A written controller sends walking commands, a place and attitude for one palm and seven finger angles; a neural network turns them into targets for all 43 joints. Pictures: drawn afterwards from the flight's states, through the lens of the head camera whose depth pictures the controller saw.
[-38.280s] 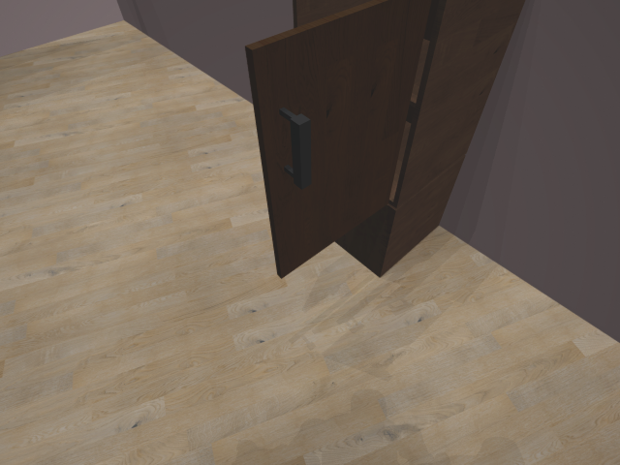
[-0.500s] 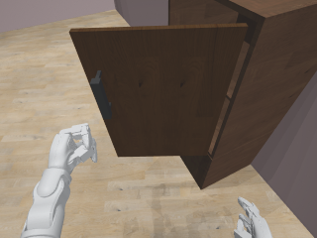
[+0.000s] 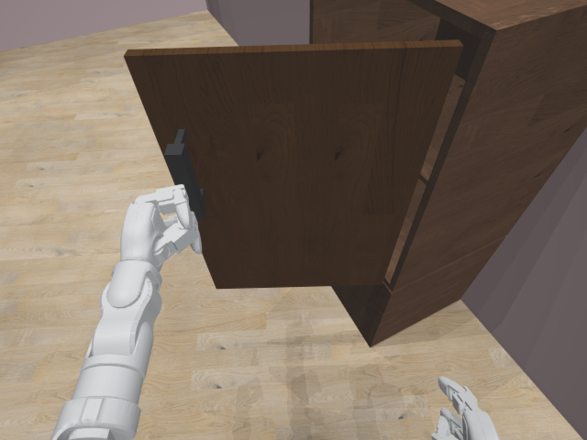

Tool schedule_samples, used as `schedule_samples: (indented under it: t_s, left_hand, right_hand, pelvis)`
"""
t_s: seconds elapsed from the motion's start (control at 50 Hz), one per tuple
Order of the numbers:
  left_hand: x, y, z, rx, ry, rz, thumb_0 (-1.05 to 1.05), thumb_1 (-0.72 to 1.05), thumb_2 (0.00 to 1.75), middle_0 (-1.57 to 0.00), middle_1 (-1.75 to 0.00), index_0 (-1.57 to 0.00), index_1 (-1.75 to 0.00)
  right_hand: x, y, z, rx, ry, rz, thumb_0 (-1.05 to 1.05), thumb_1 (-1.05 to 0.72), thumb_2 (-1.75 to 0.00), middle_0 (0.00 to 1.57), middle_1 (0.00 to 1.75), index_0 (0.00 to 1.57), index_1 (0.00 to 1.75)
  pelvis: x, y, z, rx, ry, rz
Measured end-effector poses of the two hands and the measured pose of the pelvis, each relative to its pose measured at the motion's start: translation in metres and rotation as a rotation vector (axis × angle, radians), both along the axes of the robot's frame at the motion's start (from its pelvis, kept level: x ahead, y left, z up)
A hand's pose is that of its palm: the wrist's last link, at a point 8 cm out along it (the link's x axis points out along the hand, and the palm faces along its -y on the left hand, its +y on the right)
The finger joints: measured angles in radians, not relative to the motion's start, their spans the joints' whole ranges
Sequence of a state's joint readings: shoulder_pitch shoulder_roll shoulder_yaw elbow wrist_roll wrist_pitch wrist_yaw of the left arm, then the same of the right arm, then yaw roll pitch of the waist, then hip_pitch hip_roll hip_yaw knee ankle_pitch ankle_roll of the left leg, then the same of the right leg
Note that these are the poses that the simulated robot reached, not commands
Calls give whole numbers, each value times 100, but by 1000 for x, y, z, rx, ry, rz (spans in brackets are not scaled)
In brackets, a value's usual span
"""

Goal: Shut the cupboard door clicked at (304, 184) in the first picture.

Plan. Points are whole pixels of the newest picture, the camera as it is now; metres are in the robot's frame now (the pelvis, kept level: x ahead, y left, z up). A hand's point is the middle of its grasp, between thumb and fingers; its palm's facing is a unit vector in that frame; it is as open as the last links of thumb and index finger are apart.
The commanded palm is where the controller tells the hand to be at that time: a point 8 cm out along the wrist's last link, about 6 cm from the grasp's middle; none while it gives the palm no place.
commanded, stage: bring the fist close to the handle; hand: left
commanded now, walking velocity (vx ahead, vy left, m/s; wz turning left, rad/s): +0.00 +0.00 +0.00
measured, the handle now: (189, 176) +0.47 +0.19 +0.09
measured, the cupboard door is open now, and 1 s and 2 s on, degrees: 65 62 47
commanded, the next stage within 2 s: push the door shut along its arc in 0.48 s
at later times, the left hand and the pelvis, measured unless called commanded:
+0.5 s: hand (197, 225) +0.38 +0.16 +0.09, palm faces +0.07 -1.00 +0.00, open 3.1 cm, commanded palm +0.35 +0.21 +0.10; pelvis -0.01 +0.01 +0.00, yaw -1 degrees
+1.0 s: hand (204, 200) +0.42 +0.16 +0.10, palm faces -0.02 -1.00 -0.02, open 3.2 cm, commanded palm +0.40 +0.20 +0.10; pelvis -0.01 +0.01 +0.00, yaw +0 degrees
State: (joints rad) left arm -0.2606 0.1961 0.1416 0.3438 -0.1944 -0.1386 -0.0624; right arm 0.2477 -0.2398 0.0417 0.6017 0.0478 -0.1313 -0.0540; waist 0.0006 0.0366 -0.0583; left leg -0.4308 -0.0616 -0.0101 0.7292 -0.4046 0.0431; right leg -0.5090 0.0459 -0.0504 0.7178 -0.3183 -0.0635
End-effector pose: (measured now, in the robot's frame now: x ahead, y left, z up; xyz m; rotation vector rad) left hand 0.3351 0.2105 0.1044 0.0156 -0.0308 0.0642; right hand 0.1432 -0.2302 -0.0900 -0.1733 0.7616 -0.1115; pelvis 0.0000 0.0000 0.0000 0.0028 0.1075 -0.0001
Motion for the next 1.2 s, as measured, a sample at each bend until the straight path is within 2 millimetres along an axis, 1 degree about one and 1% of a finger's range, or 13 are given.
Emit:
schedule_samples:
  t_s: [0.14, 0.2, 0.3, 0.36, 0.48, 0.62, 0.72, 0.82, 0.98, 1.2]
  left_hand:
    - [15, -7, -11, -12, 52, -1, 2, 90, 90, -130, -150, -130, -150]
    - [20, -7, -12, -7, 45, 10, 2, 90, 90, -130, -150, -130, -150]
    - [21, -1, -6, -5, 1, 22, 2, 90, 90, -130, -150, -130, -150]
    - [19, 4, -7, 2, 8, 21, 2, 90, 90, -130, -150, -130, -150]
    - [17, 2, -13, -9, 41, 7, 2, 90, 90, -130, -150, -130, -150]
    - [20, -3, -8, -13, 2, 5, 2, 90, 90, -130, -150, -130, -150]
    - [27, -2, -9, 14, 24, -12, 2, 90, 90, -130, -150, -131, -150]
    - [41, -2, -5, 13, 32, -46, 2, 90, 90, -130, -150, -131, -150]
    - [59, -1, -4, 9, 32, -79, 3, 89, 91, -131, -150, -131, -150]
    - [92, 4, -4, 17, 52, -133, 2, 90, 90, -131, -150, -133, -150]
  right_hand:
    - [-19, -1, -6, -2, 70, -21, 1, -91, -90, 20, 29, 20, 30]
    - [-28, -3, -8, -8, 97, -35, 1, -91, -90, 20, 29, 20, 30]
    - [-39, -7, -9, -11, 127, -58, 1, -91, -90, 20, 29, 20, 30]
    - [-43, -8, -9, -11, 138, -65, 1, -91, -90, 20, 29, 20, 30]
    - [-43, -8, -10, -18, 142, -61, 1, -91, -90, 20, 29, 20, 30]
    - [-35, -5, -6, -18, 113, -53, 1, -91, -90, 20, 29, 20, 30]
    - [-33, -2, -6, -13, 107, -49, 1, -91, -90, 20, 29, 20, 30]
    - [-38, -3, -9, -18, 130, -54, 0, -91, -90, 20, 29, 20, 30]
    - [-61, -9, -18, -26, 205, -70, 0, -91, -90, 20, 29, 20, 30]
    - [-107, -20, -27, -57, 326, -114, 0, -91, -90, 20, 29, 20, 30]
  pelvis:
    - [-2, 3, 1, 0, 4, -5]
    - [-4, 3, 1, 0, 7, -10]
    - [-3, 4, 1, 1, 10, -21]
    - [-3, 5, 2, -1, 7, -19]
    - [-6, 7, 2, -4, 4, -11]
    - [-7, 8, 2, -3, 5, -13]
    - [-9, 8, 1, -4, 5, -9]
    - [-10, 8, 1, -5, 12, -4]
    - [-12, 8, -2, -5, 37, 0]
    - [-19, 9, -9, -11, 85, 7]
